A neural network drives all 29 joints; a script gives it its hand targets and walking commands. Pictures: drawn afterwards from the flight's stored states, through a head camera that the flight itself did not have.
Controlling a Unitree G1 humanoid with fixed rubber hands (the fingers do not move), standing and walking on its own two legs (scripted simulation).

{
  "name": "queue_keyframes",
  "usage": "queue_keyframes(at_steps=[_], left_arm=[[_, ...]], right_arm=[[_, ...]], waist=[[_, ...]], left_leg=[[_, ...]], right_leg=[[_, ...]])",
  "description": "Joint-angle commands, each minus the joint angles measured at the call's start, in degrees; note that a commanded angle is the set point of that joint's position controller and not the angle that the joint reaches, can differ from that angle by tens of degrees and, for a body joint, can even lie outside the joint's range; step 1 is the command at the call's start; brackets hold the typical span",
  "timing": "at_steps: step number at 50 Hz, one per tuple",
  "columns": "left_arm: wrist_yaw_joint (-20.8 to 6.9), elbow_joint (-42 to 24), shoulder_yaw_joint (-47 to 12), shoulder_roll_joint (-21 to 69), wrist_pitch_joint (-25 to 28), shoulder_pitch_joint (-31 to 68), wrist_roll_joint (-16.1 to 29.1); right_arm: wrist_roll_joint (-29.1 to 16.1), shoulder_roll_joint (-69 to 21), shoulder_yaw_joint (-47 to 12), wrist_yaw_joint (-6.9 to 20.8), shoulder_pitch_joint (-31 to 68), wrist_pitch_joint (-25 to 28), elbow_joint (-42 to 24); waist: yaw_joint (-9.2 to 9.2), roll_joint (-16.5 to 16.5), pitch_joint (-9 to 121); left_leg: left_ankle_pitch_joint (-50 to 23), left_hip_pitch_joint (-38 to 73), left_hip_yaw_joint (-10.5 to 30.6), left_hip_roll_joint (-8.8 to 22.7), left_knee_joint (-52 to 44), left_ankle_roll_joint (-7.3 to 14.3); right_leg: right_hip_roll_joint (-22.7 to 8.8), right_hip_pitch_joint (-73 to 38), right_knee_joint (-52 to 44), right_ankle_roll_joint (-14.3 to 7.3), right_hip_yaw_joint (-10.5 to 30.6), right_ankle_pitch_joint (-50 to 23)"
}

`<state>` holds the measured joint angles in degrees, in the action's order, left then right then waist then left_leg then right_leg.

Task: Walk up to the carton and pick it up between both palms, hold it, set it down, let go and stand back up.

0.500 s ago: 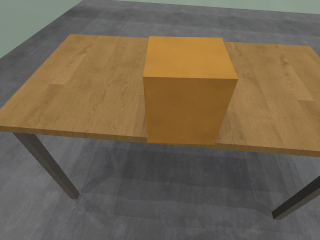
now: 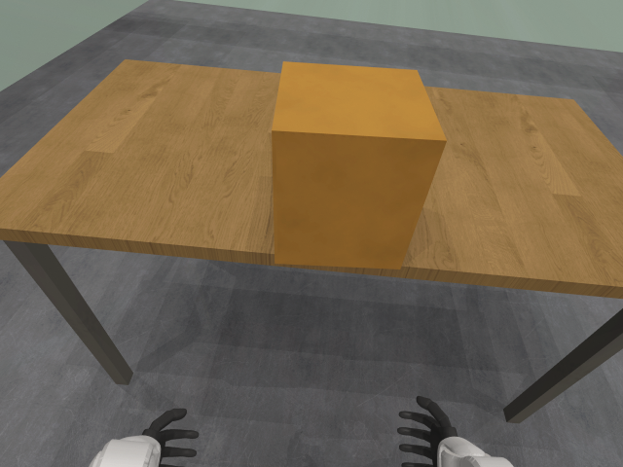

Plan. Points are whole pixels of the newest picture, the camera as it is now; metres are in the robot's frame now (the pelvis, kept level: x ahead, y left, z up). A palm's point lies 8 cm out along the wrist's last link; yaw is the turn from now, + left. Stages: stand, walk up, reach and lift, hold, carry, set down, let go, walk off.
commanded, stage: reach and lift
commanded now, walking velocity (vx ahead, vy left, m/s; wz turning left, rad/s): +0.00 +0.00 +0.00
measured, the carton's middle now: (343, 169) +0.53 -0.05 +0.11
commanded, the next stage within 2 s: none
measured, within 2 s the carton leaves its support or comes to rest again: neither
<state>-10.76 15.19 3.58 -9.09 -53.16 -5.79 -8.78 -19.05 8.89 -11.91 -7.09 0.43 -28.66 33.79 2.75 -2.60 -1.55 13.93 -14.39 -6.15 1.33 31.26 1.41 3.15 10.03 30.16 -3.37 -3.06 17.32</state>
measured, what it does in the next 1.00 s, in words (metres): stands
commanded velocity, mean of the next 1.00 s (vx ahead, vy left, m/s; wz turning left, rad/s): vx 0.00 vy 0.00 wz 0.00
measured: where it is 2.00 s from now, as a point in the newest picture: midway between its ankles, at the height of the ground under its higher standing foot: outside the picture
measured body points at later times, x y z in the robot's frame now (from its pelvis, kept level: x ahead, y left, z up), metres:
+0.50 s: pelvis -0.02 -0.01 +0.01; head -0.04 +0.01 +0.46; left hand +0.16 +0.23 -0.05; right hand +0.14 -0.19 -0.05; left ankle +0.04 +0.10 -0.73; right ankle -0.01 -0.08 -0.73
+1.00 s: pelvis +0.03 +0.01 +0.02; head +0.04 +0.01 +0.47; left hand +0.20 +0.24 -0.01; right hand +0.19 -0.19 +0.00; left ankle +0.04 +0.10 -0.73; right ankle -0.01 -0.08 -0.73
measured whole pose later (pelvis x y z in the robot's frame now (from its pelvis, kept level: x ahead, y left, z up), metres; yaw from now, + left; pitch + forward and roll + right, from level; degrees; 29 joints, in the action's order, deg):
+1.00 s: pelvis +0.03 +0.01 +0.02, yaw -1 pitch -1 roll +0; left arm -1.9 -3.0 1.3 -16.4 -26.9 -20.9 10.0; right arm -8.1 5.5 -0.7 -4.9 -26.5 -21.4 -7.5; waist -1.3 -0.6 -1.9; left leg 8.7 -6.8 -8.1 -0.3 16.5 2.2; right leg 2.4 3.4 16.4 -2.7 -1.0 11.8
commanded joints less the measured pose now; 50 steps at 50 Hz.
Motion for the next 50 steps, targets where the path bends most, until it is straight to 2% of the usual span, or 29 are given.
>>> queue_keyframes(at_steps=[1,2,4,5,7,9,11,14,15,17,20,21,22,24,27,28,30,33,36,38,39,40,42,44,45,46,47,48,50], left_arm=[[4.0,-15.0,3.7,-12.2,6.9,4.1,2.7],[5.3,-15.0,2.5,-11.1,9.5,6.9,4.7],[6.7,-14.7,0.0,-10.9,14.5,10.8,10.0],[7.3,-14.1,-2.0,-10.3,16.4,12.2,12.8],[8.2,-12.8,-4.0,-10.9,18.6,13.3,16.8],[8.8,-13.1,-4.6,-12.1,19.2,10.2,19.9],[8.3,-12.1,-4.1,-13.8,18.7,4.9,20.4],[7.1,-9.0,-0.6,-15.5,16.0,-2.9,16.6],[6.6,-8.1,0.9,-15.2,15.2,-4.5,15.0],[5.4,-4.0,2.6,-13.4,13.7,-7.8,12.2],[4.5,-5.8,3.6,-12.6,13.3,-7.1,9.8],[4.7,-7.9,3.3,-12.5,13.9,-6.6,9.6],[5.0,-9.2,3.2,-12.5,14.4,-5.7,9.7],[5.8,-15.1,2.2,-12.6,16.3,-3.7,11.2],[7.6,-22.5,0.3,-12.7,21.2,-1.1,13.7],[8.3,-25.5,-0.3,-13.3,23.5,-0.7,15.3],[9.8,-27.9,-1.5,-13.5,27.6,-1.2,18.0],[11.0,-28.2,-2.9,-13.1,31.9,-5.3,19.8],[10.2,-24.3,-2.4,-12.9,31.5,-12.3,19.3],[8.9,-20.7,-1.1,-13.2,29.1,-15.4,18.1],[8.3,-20.5,0.0,-13.7,27.8,-16.5,17.3],[7.9,-20.6,0.1,-13.2,26.7,-16.3,17.5],[8.1,-21.8,0.8,-13.0,26.1,-15.8,17.3],[8.4,-24.5,0.8,-12.9,26.6,-14.5,18.0],[8.7,-27.5,0.4,-12.9,27.4,-13.9,18.4],[9.1,-27.6,-0.1,-12.1,28.0,-13.3,19.4],[9.3,-29.2,-0.2,-12.0,28.9,-14.0,19.7],[9.5,-31.2,-0.6,-12.1,30.2,-14.1,19.8],[10.0,-34.3,-1.2,-12.2,32.7,-14.0,21.1]], right_arm=[[10.0,1.7,9.8,1.4,1.0,2.9,-23.9],[11.3,0.3,11.1,2.9,0.7,3.6,-25.0],[13.9,-1.8,13.6,5.1,-1.7,5.4,-29.6],[13.9,-2.4,14.2,5.9,-2.9,5.7,-30.6],[14.0,-3.0,14.3,6.3,-3.3,6.2,-34.2],[13.3,-2.5,13.4,5.6,-6.7,5.4,-35.6],[12.2,-1.9,12.3,4.3,-10.7,3.7,-36.6],[11.8,1.1,11.4,1.8,-14.8,1.5,-33.1],[12.1,1.0,10.4,1.2,-15.1,1.2,-31.5],[11.6,0.6,9.6,0.5,-16.6,0.2,-27.8],[11.3,0.1,9.4,0.6,-16.1,-0.5,-29.5],[11.3,-0.1,9.9,0.8,-16.2,-0.3,-31.3],[11.0,-0.7,9.8,1.1,-15.3,-0.1,-33.8],[11.4,-1.5,11.7,2.1,-16.6,0.9,-38.9],[12.5,-3.1,13.8,3.3,-17.7,3.7,-44.9],[12.5,-3.6,14.4,3.8,-18.6,4.9,-48.1],[13.3,-4.2,14.5,4.5,-20.3,7.6,-51.2],[14.0,-4.1,14.7,4.7,-24.5,9.8,-50.0],[12.8,-3.7,13.3,3.7,-28.7,9.5,-45.7],[11.5,-3.2,11.6,2.5,-28.4,8.4,-43.2],[11.8,-2.4,11.8,2.1,-28.8,7.8,-42.1],[11.0,-1.2,11.9,1.7,-26.9,7.7,-43.3],[10.9,0.0,12.6,1.4,-24.5,8.3,-45.6],[10.9,0.8,13.1,1.3,-22.8,9.0,-50.9],[10.8,1.0,13.8,1.5,-23.0,9.5,-53.3],[11.1,1.1,13.9,1.9,-22.5,10.0,-54.6],[11.5,1.2,14.7,2.4,-23.7,10.7,-56.3],[11.0,0.8,14.8,2.7,-24.5,11.6,-57.5],[10.1,0.3,13.9,3.4,-26.9,12.8,-57.1]], waist=[[-4.67,5.2,-3.6],[-4.04,6.7,-0.1],[-3.26,4.0,9.2],[-3.09,5.3,13.1],[-2.14,4.3,20.2],[-2.16,3.4,22.9],[-2.56,1.9,21.5],[-3.88,0.5,7.6],[-4.82,0.0,2.4],[-5.33,-0.8,-7.3],[-5.59,1.8,-11.8],[-5.28,3.0,-10.5],[-5.96,2.4,-10.0],[-5.3,4.1,-5.9],[-4.64,7.4,2.6],[-4.49,7.4,5.4],[-4.12,6.6,11.0],[-3.75,7.1,10.5],[-3.33,5.4,6.7],[-3.65,2.9,2.3],[-4.37,2.9,-0.6],[-3.96,2.3,-0.8],[-4.56,2.6,-2.0],[-5.08,1.8,0.1],[-4.68,2.8,-0.1],[-4.8,1.4,1.2],[-5.19,2.0,3.7],[-4.71,3.0,5.2],[-4.55,3.9,7.9]], left_leg=[[4.2,3.5,-0.2,1.7,-7.1,-2.8],[6.4,4.2,0.4,2.7,-7.2,-2.6],[7.7,5.3,0.7,3.9,-4.7,-1.4],[7.5,6.1,0.6,4.2,-4.1,-1.0],[5.7,8.1,1.8,4.7,-2.2,-0.3],[5.1,9.1,2.8,4.8,-3.0,-0.1],[0.8,9.6,2.2,4.2,-3.7,-0.2],[-1.1,12.7,2.0,3.4,-9.2,-0.7],[-1.9,12.0,1.2,2.6,-10.5,-0.7],[-0.9,12.6,0.7,2.0,-13.1,-0.5],[3.3,12.4,1.0,1.6,-15.6,-0.5],[5.0,11.7,0.9,1.9,-16.4,-0.2],[4.0,11.1,0.3,1.8,-16.4,0.3],[4.3,12.9,0.4,1.6,-16.0,0.2],[3.5,13.4,1.1,2.1,-14.9,0.3],[2.7,13.9,1.5,2.3,-14.3,0.3],[0.4,15.0,2.3,2.4,-12.9,0.5],[-0.8,13.7,3.9,3.0,-13.9,0.4],[-8.4,13.9,4.4,3.1,-14.4,-0.1],[-13.2,16.2,4.5,2.4,-14.0,-0.4],[-13.9,17.2,4.6,1.9,-14.5,-1.0],[-15.4,18.3,4.8,1.9,-14.4,-1.0],[-18.5,19.0,4.9,1.5,-14.4,-1.7],[-19.5,19.8,4.4,1.3,-14.1,-1.7],[-21.0,19.8,4.5,1.3,-13.7,-1.8],[-21.6,21.0,4.7,1.6,-13.6,-1.9],[-21.6,22.0,4.4,1.3,-13.3,-2.1],[-23.1,23.1,4.8,1.4,-12.7,-2.2],[-29.9,26.7,5.6,1.5,-11.7,-2.7]], right_leg=[[-2.9,12.3,-10.0,2.2,0.5,0.1],[-3.7,13.6,-9.1,1.8,0.9,2.0],[-5.2,16.9,-7.7,2.3,2.1,5.4],[-5.6,17.6,-7.1,2.0,2.3,5.6],[-7.1,18.6,-6.7,1.9,3.8,4.8],[-6.6,17.0,-6.3,1.7,3.3,1.3],[-6.6,14.6,-7.5,2.4,3.7,-2.9],[-5.4,11.1,-12.4,3.5,3.1,-4.8],[-5.0,10.5,-13.9,3.5,2.9,-4.5],[-4.9,11.4,-17.3,3.4,3.3,-0.5],[-4.7,10.4,-20.0,2.5,3.7,4.6],[-4.5,9.6,-19.7,2.4,4.0,5.2],[-4.5,8.8,-20.0,2.1,4.3,4.5],[-5.1,9.3,-19.7,1.8,5.0,4.8],[-5.7,8.9,-17.4,1.5,5.4,2.1],[-6.0,9.1,-16.7,1.5,5.9,1.4],[-6.7,9.4,-15.5,1.2,6.2,-0.5],[-6.3,8.8,-14.1,1.4,5.7,-3.9],[-5.5,5.4,-15.4,2.1,5.4,-8.2],[-5.4,5.1,-17.4,2.4,5.6,-10.2],[-5.0,5.7,-18.0,2.2,5.2,-10.0],[-4.8,5.5,-18.4,2.2,5.1,-11.0],[-4.2,6.2,-19.1,1.8,4.8,-12.6],[-3.5,6.3,-19.2,1.8,4.8,-12.5],[-3.4,6.5,-19.0,1.5,4.7,-13.3],[-3.1,7.4,-18.9,1.3,4.6,-13.5],[-3.2,7.0,-18.9,1.3,4.8,-13.2],[-3.5,7.1,-18.5,1.0,5.2,-14.5],[-3.4,9.1,-18.5,1.1,5.1,-18.1]])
